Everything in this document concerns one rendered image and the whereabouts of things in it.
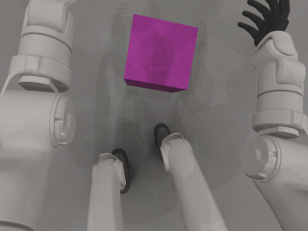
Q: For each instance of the robot left foot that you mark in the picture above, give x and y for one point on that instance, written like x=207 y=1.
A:
x=121 y=155

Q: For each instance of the robot left forearm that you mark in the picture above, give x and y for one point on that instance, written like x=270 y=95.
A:
x=46 y=45

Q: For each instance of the robot foot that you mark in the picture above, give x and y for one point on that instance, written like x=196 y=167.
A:
x=161 y=131
x=121 y=155

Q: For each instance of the carton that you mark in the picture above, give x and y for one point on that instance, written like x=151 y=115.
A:
x=160 y=54

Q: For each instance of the robot right upper arm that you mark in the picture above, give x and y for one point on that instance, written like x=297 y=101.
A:
x=279 y=170

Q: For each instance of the robot left upper arm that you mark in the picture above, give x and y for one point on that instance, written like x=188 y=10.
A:
x=33 y=125

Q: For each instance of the robot right foot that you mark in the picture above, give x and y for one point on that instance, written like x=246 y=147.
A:
x=161 y=131

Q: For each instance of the robot right forearm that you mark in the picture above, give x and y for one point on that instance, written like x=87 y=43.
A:
x=280 y=91

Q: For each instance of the robot right hand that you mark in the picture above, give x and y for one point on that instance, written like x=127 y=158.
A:
x=276 y=19

